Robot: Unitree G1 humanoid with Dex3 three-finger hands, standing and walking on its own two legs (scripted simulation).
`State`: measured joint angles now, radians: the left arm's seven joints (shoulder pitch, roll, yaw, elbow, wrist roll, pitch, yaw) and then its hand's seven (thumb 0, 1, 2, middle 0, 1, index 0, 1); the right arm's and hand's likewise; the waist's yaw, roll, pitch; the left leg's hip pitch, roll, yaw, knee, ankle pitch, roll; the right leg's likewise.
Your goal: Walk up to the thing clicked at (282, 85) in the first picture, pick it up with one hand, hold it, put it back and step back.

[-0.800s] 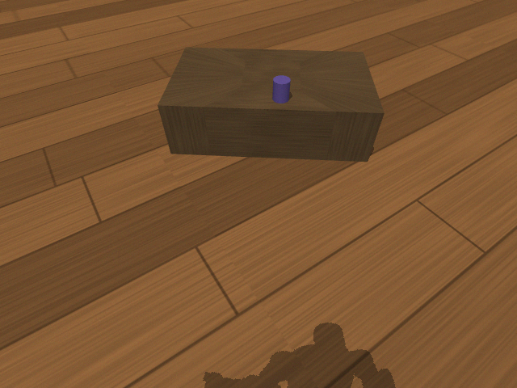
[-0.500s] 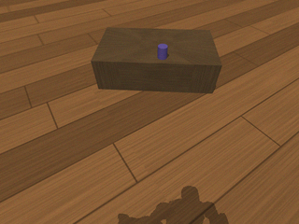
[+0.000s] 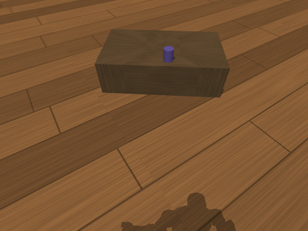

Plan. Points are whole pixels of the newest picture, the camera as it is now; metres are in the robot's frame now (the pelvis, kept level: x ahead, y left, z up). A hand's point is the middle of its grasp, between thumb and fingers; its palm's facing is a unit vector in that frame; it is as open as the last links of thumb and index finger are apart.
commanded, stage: stand
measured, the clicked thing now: (168, 54) +1.53 -0.13 -0.40
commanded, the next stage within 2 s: walk up in 0.32 s
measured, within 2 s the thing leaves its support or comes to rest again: neither
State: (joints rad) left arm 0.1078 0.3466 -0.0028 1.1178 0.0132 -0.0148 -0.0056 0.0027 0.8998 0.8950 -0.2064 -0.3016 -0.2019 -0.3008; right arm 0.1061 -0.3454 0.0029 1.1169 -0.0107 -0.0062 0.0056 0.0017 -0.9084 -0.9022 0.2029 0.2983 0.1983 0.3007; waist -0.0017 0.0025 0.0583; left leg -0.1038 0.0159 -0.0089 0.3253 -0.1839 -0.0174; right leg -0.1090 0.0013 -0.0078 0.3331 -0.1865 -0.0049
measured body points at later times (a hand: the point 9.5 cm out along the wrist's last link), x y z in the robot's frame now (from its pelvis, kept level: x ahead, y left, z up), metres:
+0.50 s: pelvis +0.02 +0.01 -0.01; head +0.02 +0.01 +0.44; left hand +0.06 +0.33 -0.13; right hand +0.09 -0.31 -0.13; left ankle +0.02 +0.14 -0.72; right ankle +0.00 -0.11 -0.75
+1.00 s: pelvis +0.19 +0.06 -0.01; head +0.19 +0.05 +0.44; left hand +0.30 +0.38 -0.11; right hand +0.17 -0.26 -0.14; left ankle +0.13 +0.19 -0.75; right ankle +0.31 -0.08 -0.73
